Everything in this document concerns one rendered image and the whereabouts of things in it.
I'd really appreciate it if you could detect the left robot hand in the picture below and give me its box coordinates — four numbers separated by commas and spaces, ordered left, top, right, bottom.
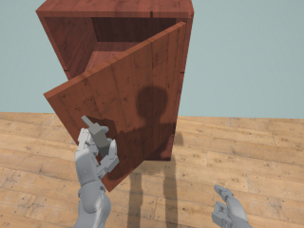
74, 126, 120, 187

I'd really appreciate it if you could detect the right robot hand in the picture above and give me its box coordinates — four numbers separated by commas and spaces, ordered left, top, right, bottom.
211, 184, 249, 228

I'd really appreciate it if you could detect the robot left forearm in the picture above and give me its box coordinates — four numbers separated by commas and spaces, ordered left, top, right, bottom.
73, 181, 111, 228

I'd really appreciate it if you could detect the handle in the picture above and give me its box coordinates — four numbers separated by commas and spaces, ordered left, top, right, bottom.
81, 115, 110, 158

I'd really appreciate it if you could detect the cupboard door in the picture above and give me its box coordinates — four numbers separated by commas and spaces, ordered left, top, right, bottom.
43, 21, 186, 193

